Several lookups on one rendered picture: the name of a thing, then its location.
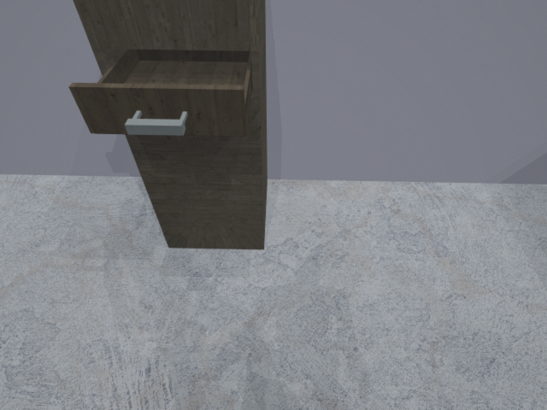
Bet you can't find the handle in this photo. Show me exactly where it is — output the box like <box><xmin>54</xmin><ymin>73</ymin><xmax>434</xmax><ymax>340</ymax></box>
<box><xmin>125</xmin><ymin>111</ymin><xmax>188</xmax><ymax>136</ymax></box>

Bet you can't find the drawer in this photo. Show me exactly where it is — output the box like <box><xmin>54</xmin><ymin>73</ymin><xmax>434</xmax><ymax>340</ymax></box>
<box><xmin>69</xmin><ymin>50</ymin><xmax>253</xmax><ymax>137</ymax></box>

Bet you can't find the cabinet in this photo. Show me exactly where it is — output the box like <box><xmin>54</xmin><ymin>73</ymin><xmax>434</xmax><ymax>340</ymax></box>
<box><xmin>74</xmin><ymin>0</ymin><xmax>268</xmax><ymax>249</ymax></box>

